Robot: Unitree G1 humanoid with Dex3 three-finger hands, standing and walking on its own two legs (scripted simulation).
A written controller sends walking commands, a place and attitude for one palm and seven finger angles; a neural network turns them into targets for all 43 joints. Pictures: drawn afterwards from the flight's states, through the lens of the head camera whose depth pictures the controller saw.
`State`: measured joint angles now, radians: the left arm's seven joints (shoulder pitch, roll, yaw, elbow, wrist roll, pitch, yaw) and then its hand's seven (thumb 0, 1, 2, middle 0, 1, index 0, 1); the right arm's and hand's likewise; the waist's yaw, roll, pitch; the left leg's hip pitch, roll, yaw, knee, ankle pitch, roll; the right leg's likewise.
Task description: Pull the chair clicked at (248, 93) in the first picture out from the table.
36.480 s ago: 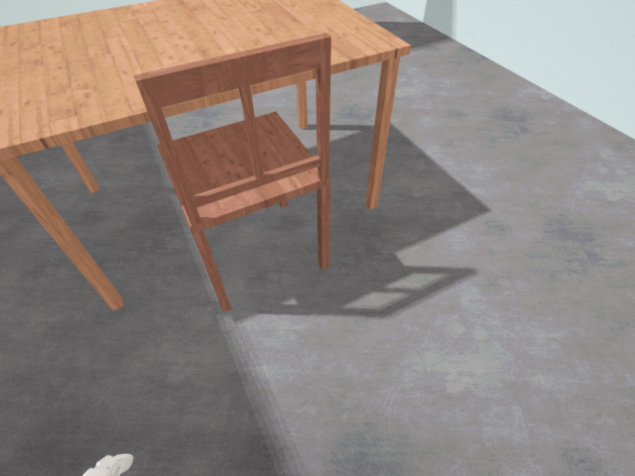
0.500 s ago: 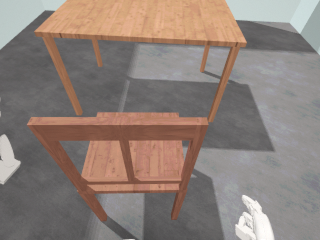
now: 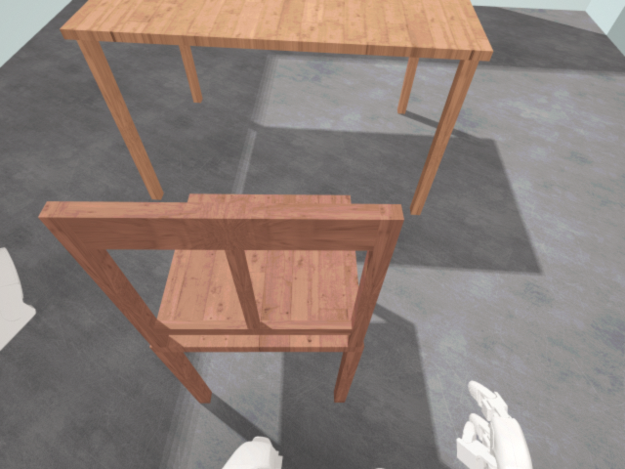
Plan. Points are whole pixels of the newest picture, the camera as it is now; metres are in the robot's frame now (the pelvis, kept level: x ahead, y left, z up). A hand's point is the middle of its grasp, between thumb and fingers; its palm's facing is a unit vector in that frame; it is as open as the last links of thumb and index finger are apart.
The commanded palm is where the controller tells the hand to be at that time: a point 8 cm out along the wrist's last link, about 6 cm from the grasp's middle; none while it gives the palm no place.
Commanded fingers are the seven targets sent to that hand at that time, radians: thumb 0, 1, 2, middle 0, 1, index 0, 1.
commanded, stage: step back with the hand held close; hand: left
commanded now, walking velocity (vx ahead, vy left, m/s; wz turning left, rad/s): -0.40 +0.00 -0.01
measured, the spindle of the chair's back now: (245, 290) +0.38 +0.14 -0.07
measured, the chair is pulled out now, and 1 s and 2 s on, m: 0.59 0.59 0.59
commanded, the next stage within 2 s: stop stepping back and stand still in 0.46 s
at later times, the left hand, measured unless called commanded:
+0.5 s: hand (13, 416) +0.13 +0.21 +0.20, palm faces +0.32 -0.74 -0.59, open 7.4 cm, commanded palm +0.06 +0.26 +0.19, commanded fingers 0.00 0.90 0.90 -0.20 -0.30 -0.20 -0.30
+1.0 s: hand out of the picture -0.01 +0.23 +0.20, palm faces +0.51 -0.74 -0.45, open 7.4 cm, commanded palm -0.06 +0.26 +0.19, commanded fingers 0.00 0.90 0.90 -0.20 -0.30 -0.20 -0.30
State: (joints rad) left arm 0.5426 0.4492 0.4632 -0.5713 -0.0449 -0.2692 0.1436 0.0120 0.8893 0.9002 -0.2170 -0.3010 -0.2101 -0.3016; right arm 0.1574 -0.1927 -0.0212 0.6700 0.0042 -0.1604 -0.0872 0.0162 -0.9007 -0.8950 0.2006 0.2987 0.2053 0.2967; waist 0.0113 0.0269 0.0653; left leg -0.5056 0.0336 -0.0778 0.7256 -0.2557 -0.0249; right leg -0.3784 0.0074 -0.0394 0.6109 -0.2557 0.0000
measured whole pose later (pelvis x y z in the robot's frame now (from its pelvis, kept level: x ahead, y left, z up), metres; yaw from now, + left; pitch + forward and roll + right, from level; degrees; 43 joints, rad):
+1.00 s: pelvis -0.19 -0.04 +0.01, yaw +1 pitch -3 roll +0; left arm 0.53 0.41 0.42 -0.42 -0.02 -0.23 0.16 0.01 0.89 0.90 -0.22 -0.30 -0.21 -0.30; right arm 0.27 -0.22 -0.02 0.66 0.03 -0.13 -0.08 0.02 -0.90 -0.90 0.20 0.30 0.20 0.30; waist 0.00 0.02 -0.04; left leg -0.21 0.02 -0.01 0.59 -0.41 0.02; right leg -0.31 -0.02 -0.07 0.51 -0.22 -0.01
